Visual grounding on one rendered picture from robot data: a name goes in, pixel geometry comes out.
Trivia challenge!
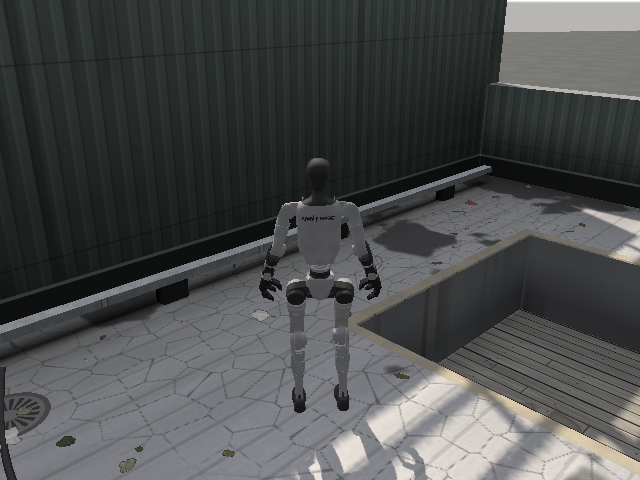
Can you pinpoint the robot left hand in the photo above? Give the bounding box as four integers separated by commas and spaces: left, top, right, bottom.
259, 278, 282, 301

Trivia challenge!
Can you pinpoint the robot right forearm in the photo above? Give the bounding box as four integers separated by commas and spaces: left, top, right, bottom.
358, 240, 379, 280

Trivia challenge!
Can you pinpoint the robot left forearm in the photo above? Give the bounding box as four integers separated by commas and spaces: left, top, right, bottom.
261, 241, 280, 281

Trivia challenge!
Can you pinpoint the left robot upper arm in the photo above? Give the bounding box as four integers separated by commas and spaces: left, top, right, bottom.
270, 202, 298, 257

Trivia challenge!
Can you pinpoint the robot head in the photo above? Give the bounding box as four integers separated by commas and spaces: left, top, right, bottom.
301, 158, 336, 206

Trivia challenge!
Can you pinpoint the robot right hand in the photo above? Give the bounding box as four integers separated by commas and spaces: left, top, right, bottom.
359, 275, 382, 300

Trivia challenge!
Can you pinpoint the left robot shin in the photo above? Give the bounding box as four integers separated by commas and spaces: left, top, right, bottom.
290, 333, 305, 399

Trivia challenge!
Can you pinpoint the right robot upper arm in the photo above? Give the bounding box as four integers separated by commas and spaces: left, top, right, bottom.
339, 201, 368, 257

